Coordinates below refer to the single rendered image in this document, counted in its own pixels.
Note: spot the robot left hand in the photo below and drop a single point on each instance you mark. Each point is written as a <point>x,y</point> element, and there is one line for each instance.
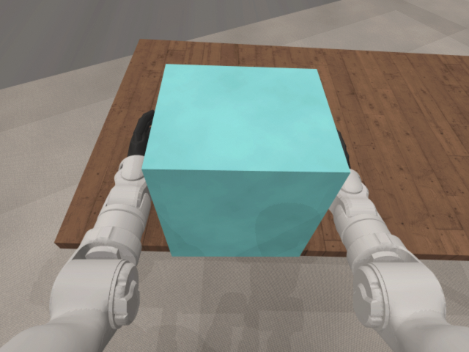
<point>138,142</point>

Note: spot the right robot forearm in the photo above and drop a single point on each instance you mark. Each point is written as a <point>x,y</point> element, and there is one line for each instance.
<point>363,231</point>

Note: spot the robot right upper arm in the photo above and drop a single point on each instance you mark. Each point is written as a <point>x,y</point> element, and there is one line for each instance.
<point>403,303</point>

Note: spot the robot left upper arm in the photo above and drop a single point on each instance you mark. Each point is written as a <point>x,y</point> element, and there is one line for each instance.
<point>91,300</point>

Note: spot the robot right hand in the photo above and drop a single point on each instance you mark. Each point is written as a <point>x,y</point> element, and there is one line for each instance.
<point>344,148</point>

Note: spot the carton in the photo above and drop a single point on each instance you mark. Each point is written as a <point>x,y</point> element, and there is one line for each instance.
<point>242,161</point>

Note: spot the table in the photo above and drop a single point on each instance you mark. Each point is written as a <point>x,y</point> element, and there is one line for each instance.
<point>404,118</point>

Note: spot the left robot forearm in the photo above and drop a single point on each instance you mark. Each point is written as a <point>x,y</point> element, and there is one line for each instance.
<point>121,222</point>

